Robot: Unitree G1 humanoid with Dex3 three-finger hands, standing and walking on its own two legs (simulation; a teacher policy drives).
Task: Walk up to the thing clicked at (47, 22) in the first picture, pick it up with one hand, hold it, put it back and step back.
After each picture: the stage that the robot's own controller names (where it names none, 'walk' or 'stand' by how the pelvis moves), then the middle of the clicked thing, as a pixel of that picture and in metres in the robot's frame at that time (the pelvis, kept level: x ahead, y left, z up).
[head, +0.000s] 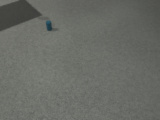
stand; (49, 25) +1.67 +0.38 -0.72
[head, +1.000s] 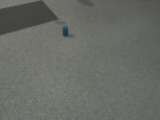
walk; (65, 31) +1.56 +0.16 -0.70
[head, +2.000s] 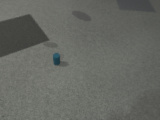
walk; (56, 59) +1.06 +0.18 -0.70
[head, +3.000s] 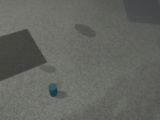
walk; (53, 90) +0.70 +0.20 -0.70
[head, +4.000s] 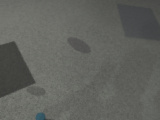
walk; (40, 119) +0.46 +0.21 -0.71
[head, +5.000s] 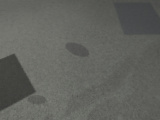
stand; out of the picture +0.44 +0.30 -0.71
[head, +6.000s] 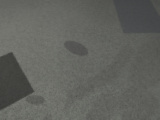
stand; out of the picture +0.41 +0.30 -0.72
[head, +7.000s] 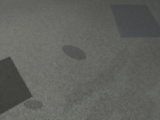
stand; out of the picture +0.40 +0.30 -0.73
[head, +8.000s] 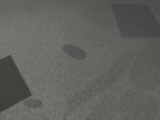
stand; out of the picture +0.40 +0.31 -0.73
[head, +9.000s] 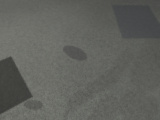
stand; out of the picture +0.39 +0.31 -0.73
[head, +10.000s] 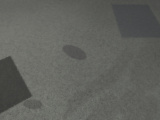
go down; out of the picture +0.39 +0.31 -0.73
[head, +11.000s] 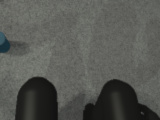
go down; out of the picture +0.47 +0.33 -0.34
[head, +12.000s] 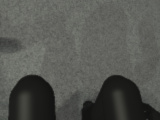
approach; out of the picture +0.46 +0.35 -0.30
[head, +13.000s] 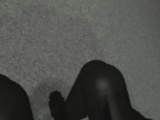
close in; out of the picture +0.45 +0.39 -0.23
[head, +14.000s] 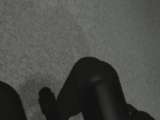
close; out of the picture +0.43 +0.40 -0.23
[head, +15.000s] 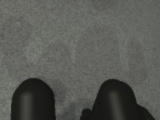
lift; out of the picture +0.35 +0.31 -0.09
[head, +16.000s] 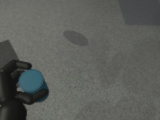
hold; (35, 86) +0.33 +0.15 +0.04
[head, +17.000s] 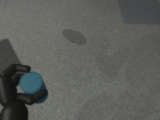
hold; (35, 88) +0.33 +0.16 +0.00
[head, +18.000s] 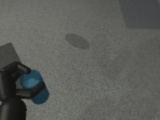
hold; (35, 87) +0.34 +0.16 +0.00
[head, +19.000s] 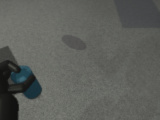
crouch; (27, 83) +0.37 +0.19 +0.00
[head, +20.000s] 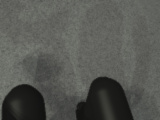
crouch; out of the picture +0.46 +0.31 -0.13
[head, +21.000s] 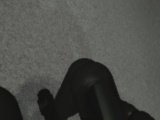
lower; out of the picture +0.42 +0.36 -0.24
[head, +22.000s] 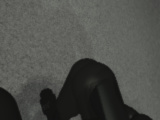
lower; out of the picture +0.41 +0.37 -0.23
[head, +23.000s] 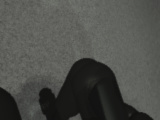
lower; out of the picture +0.42 +0.37 -0.23
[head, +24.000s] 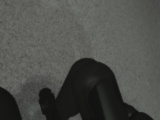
lower; out of the picture +0.41 +0.37 -0.23
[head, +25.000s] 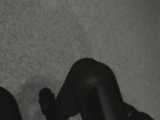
loosen; out of the picture +0.42 +0.37 -0.23
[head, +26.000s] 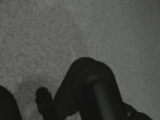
withdraw; out of the picture +0.41 +0.35 -0.24
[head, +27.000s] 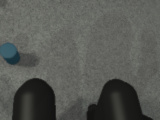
walk; (10, 54) +0.45 +0.29 -0.32
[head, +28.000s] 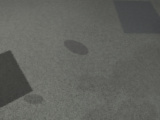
stand; out of the picture +0.38 +0.24 -0.66
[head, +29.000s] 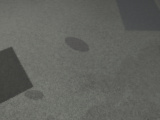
stand; out of the picture +0.39 +0.25 -0.67
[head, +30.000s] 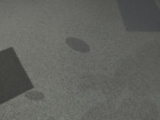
stand; out of the picture +0.38 +0.24 -0.67
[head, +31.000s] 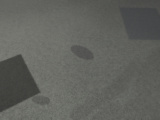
stand; out of the picture +0.41 +0.25 -0.72
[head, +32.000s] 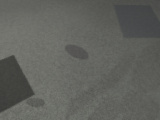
stand; out of the picture +0.37 +0.26 -0.73
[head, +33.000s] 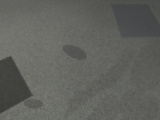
walk; out of the picture +0.36 +0.28 -0.73
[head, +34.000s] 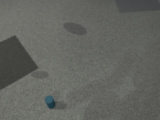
walk; (50, 102) +0.56 +0.29 -0.71
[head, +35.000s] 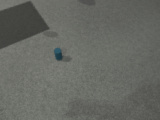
walk; (58, 54) +0.96 +0.22 -0.70
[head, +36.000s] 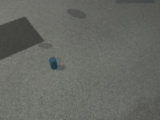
stand; (53, 63) +1.00 +0.26 -0.70
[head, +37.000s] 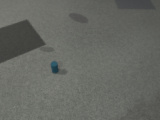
stand; (54, 67) +0.99 +0.25 -0.73
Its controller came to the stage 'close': yes
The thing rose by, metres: 0.72
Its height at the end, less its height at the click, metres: +0.00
